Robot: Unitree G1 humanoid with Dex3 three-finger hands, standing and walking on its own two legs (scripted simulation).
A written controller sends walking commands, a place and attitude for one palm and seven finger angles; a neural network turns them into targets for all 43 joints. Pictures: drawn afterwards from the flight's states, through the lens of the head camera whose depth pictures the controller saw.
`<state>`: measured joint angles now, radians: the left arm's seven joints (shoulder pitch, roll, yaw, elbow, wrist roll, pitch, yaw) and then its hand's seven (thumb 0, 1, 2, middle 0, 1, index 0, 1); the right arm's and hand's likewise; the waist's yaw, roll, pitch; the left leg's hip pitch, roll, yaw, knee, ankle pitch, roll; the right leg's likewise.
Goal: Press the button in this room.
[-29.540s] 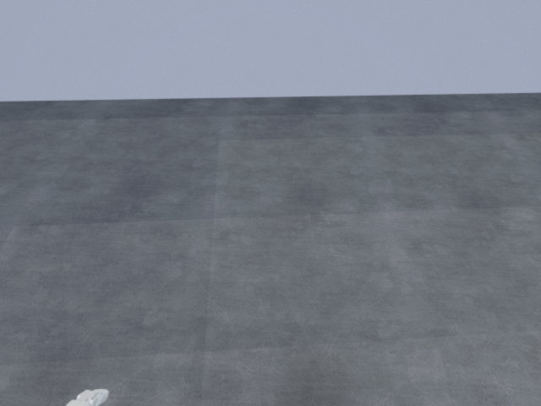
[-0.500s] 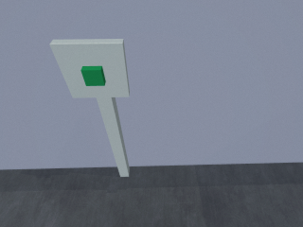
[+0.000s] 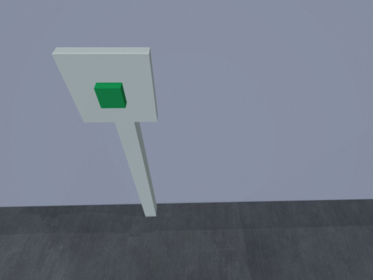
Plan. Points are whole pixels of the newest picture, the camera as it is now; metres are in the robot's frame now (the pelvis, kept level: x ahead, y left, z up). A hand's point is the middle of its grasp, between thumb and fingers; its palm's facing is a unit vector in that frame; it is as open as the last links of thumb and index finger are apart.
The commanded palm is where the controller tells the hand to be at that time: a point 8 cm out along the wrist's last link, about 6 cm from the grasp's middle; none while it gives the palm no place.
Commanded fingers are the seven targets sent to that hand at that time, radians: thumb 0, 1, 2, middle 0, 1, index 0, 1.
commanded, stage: come to a stop and stand still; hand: left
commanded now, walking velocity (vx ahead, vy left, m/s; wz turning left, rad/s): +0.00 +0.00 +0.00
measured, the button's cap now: (111, 94) +0.50 +0.23 +0.11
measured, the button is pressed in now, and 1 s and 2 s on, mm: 0 0 0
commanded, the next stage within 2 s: look again from close up in 0.60 s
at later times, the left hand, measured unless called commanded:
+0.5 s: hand out of the picture +0.01 +0.15 -0.17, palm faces +0.03 -0.98 -0.20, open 7.3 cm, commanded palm none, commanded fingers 0.00 0.90 0.90 -0.20 -0.30 -0.20 -0.30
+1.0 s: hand out of the picture -0.01 +0.13 -0.18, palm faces +0.05 -0.98 -0.17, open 7.3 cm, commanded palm none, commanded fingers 0.00 0.90 0.90 -0.20 -0.30 -0.20 -0.30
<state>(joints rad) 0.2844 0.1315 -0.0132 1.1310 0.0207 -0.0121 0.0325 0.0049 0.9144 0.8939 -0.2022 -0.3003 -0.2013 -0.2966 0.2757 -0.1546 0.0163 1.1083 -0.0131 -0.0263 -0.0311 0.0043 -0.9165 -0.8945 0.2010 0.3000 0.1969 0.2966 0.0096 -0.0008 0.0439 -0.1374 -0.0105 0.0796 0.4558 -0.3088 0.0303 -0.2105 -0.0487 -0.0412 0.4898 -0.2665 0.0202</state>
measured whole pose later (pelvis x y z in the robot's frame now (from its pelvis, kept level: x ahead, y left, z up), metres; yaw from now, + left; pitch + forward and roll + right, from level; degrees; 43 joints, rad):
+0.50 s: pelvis +0.01 -0.02 +0.00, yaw +1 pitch +0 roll +0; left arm 0.26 0.16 0.00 1.11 0.02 -0.02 0.03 0.01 0.92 0.89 -0.20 -0.30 -0.20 -0.30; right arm 0.28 -0.13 0.02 1.14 -0.01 -0.02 -0.03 0.00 -0.91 -0.89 0.20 0.30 0.20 0.30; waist 0.01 0.00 0.05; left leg -0.12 0.02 0.06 0.44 -0.31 -0.01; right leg -0.19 -0.02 -0.07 0.48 -0.28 -0.01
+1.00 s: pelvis +0.01 -0.03 +0.00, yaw +1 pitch -1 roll +0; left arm 0.29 0.14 0.00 1.12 0.02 -0.02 0.03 0.00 0.92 0.89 -0.20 -0.30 -0.20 -0.30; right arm 0.28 -0.13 0.01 1.14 -0.01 -0.02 -0.03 0.00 -0.92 -0.89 0.20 0.30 0.20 0.30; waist 0.01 -0.01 0.04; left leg -0.12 0.03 0.04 0.43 -0.30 -0.02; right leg -0.18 -0.01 -0.08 0.46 -0.27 -0.03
